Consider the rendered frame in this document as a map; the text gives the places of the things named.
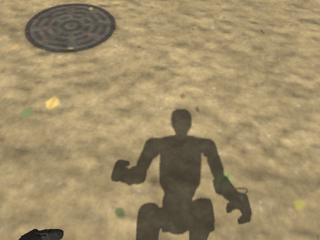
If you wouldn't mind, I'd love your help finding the robot left hand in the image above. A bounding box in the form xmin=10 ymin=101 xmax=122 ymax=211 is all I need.
xmin=19 ymin=229 xmax=64 ymax=240

